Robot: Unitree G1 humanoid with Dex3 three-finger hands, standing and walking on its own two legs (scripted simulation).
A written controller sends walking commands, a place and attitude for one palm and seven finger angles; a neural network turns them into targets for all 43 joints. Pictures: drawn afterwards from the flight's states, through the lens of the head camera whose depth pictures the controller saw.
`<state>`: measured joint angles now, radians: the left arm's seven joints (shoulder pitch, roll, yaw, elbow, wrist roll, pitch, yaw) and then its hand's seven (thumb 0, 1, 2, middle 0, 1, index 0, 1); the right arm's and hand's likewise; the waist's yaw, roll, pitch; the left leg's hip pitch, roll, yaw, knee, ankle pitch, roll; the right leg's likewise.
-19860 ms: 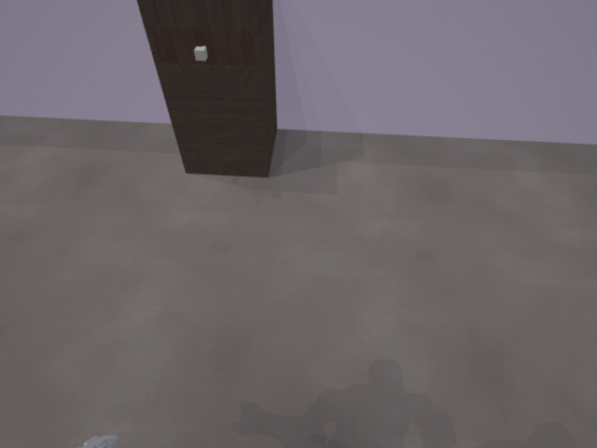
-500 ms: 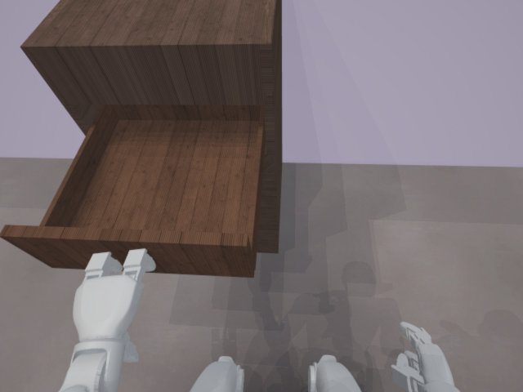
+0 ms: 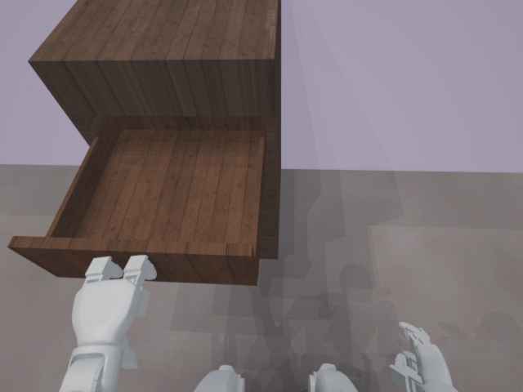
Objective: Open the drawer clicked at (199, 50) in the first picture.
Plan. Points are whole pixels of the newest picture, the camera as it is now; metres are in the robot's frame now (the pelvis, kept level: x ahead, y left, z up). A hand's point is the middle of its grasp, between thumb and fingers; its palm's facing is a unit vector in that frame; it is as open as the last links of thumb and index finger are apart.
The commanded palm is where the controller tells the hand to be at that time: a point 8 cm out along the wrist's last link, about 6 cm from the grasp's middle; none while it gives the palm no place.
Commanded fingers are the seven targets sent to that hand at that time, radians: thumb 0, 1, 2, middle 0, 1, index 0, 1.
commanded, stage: lift the hand off the handle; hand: left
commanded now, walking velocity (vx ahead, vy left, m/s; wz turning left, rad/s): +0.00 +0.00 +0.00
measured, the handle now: (135, 289) +0.27 +0.24 -0.05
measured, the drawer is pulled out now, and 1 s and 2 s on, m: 0.30 0.30 0.30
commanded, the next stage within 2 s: draw the hand back to the body in 1.84 s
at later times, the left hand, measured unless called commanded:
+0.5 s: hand (112, 302) +0.24 +0.24 +0.01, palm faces +0.00 -0.07 -1.00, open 13.3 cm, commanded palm +0.22 +0.23 +0.07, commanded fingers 0.00 -0.50 0.30 -0.30 -1.20 -0.30 -1.20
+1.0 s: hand (102, 289) +0.24 +0.23 +0.06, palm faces +0.02 -0.08 -1.00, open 13.8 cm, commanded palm +0.22 +0.23 +0.11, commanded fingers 0.00 -0.50 0.30 -0.30 -1.20 -0.30 -1.20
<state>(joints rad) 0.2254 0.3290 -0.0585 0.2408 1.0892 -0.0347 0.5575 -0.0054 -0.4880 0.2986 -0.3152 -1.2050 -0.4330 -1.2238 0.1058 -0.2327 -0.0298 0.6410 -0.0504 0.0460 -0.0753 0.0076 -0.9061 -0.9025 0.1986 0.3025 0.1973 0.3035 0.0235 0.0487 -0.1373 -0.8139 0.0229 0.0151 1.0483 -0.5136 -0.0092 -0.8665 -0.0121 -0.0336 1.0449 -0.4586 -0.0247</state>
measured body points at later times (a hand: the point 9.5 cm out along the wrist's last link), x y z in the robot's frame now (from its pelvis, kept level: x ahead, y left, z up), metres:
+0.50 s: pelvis +0.02 +0.00 +0.02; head +0.07 -0.02 +0.47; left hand +0.23 +0.24 +0.06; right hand +0.22 -0.22 -0.09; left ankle +0.00 +0.13 -0.67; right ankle +0.03 -0.11 -0.67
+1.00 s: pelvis +0.03 +0.00 +0.04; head +0.07 -0.03 +0.49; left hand +0.24 +0.23 +0.11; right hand +0.23 -0.22 -0.07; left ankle +0.00 +0.13 -0.67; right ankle +0.03 -0.11 -0.67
